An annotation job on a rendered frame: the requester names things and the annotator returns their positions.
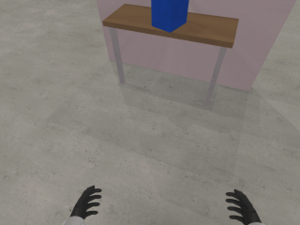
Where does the carton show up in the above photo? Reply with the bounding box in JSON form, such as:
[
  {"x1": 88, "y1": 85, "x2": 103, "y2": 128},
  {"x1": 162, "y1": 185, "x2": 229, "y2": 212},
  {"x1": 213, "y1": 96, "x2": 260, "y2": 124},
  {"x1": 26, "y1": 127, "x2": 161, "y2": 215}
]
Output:
[{"x1": 151, "y1": 0, "x2": 189, "y2": 33}]

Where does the right robot hand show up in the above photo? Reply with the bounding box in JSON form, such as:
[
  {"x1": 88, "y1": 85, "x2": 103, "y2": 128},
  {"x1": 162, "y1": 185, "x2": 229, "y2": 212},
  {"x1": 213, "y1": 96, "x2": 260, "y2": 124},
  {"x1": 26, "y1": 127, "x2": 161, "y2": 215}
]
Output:
[{"x1": 225, "y1": 189, "x2": 262, "y2": 225}]

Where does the left robot hand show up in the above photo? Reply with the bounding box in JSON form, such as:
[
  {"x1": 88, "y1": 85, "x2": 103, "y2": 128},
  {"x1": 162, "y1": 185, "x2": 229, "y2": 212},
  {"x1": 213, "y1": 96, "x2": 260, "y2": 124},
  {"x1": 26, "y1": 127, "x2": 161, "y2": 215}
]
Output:
[{"x1": 70, "y1": 186, "x2": 102, "y2": 220}]

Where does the table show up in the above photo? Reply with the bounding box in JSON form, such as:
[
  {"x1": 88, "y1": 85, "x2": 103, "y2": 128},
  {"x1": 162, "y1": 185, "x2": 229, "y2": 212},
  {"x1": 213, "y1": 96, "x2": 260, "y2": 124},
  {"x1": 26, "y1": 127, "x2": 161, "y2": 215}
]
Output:
[{"x1": 102, "y1": 4, "x2": 239, "y2": 107}]

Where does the left robot forearm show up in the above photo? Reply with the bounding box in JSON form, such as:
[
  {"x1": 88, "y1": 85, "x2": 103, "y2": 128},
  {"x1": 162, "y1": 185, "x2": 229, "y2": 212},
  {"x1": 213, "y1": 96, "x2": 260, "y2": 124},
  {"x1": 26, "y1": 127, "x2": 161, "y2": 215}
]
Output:
[{"x1": 62, "y1": 216, "x2": 84, "y2": 225}]

